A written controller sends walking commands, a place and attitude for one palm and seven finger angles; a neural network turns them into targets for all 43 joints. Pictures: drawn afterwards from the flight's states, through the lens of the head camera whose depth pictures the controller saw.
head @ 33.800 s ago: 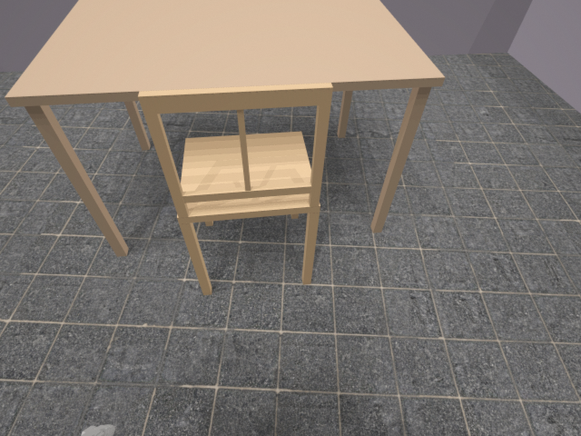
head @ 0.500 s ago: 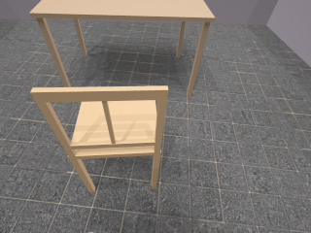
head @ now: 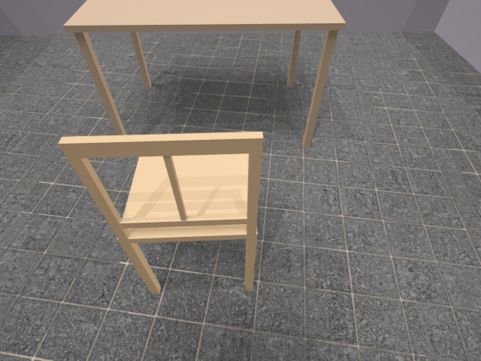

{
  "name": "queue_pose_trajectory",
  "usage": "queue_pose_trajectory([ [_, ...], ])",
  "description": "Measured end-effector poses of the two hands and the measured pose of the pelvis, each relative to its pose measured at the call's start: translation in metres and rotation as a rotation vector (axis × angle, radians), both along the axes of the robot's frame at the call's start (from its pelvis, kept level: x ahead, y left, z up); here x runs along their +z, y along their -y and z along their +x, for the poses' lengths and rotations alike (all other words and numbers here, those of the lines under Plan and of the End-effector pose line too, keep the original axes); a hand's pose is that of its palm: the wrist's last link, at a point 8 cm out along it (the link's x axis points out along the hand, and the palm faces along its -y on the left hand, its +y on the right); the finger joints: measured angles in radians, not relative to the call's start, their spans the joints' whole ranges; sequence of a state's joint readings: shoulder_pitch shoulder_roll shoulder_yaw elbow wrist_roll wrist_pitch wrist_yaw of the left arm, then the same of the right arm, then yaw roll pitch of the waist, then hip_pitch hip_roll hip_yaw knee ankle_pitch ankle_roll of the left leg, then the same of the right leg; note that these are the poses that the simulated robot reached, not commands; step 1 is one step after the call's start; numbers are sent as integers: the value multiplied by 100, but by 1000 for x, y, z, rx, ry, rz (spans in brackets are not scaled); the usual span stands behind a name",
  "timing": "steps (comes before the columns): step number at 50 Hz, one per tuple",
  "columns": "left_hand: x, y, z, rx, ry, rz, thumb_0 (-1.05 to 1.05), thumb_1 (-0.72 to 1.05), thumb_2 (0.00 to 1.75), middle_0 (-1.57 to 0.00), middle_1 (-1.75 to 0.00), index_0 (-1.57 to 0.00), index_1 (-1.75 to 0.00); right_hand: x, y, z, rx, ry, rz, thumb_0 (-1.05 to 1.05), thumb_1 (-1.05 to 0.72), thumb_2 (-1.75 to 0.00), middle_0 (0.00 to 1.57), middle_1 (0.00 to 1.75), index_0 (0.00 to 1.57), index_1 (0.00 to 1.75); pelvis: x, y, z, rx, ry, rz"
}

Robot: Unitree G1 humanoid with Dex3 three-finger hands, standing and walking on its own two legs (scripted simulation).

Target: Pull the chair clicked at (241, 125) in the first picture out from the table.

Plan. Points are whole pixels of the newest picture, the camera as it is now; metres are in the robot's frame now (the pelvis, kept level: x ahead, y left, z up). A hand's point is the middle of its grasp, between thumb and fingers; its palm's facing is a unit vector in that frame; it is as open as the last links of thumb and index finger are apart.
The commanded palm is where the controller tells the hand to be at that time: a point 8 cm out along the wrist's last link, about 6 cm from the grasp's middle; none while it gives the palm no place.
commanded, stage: let the arm hang, fingers relaxed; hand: left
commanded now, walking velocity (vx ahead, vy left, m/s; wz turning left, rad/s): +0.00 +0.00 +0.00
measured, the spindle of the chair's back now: (176, 189) +0.51 +0.19 -0.09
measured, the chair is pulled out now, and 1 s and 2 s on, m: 0.65 0.65 0.65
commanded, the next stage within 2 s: look to check the result in 0.34 s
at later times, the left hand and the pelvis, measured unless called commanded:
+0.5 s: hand out of the picture -0.01 +0.15 -0.17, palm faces +0.05 -0.98 -0.17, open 7.4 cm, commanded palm none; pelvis +0.01 -0.01 +0.00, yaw +0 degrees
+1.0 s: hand out of the picture +0.00 +0.14 -0.17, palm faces +0.06 -0.99 -0.16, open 7.4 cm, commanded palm none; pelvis +0.01 -0.01 +0.00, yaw +1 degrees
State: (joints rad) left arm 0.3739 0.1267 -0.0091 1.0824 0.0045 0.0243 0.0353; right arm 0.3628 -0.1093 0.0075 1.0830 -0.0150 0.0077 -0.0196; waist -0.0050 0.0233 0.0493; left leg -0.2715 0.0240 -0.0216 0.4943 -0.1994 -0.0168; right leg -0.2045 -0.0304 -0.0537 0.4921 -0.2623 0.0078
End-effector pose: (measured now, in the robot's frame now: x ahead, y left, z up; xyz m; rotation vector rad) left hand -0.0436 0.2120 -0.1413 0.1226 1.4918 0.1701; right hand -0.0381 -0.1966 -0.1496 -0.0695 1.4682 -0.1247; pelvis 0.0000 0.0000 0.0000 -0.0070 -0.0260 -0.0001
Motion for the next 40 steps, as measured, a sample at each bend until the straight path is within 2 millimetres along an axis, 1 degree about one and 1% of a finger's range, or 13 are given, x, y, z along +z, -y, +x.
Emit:
queue_pose_trajectory([
  [5,-5,17,15,-3,45,-38,0,91,90,-20,-30,-19,-30,0,0,11,0,35,-1,1,-91,-89,20,29,20,30,0,3,0,-1,-1,1],
  [8,-6,23,23,-7,63,-47,1,91,90,-20,-30,-20,-30,1,3,14,2,37,-10,1,-92,-89,20,29,20,30,0,4,0,0,-2,1],
  [15,-6,21,26,-2,64,-38,1,92,90,-20,-30,-20,-30,3,9,15,-4,35,-23,1,-92,-89,20,29,20,30,0,8,3,2,-3,0],
  [26,-3,14,31,1,63,-12,0,91,90,-20,-30,-19,-30,3,11,18,1,25,-18,1,-91,-89,20,29,20,30,1,10,7,5,-2,0],
  [35,-2,17,37,4,80,-14,0,91,90,-19,-30,-19,-30,2,13,24,9,30,-17,1,-91,-89,20,29,20,30,1,12,9,9,1,1],
  [40,-3,19,37,4,80,-19,1,91,90,-20,-30,-19,-30,3,15,26,9,36,-23,1,-91,-89,20,29,20,30,2,13,9,10,5,1],
])
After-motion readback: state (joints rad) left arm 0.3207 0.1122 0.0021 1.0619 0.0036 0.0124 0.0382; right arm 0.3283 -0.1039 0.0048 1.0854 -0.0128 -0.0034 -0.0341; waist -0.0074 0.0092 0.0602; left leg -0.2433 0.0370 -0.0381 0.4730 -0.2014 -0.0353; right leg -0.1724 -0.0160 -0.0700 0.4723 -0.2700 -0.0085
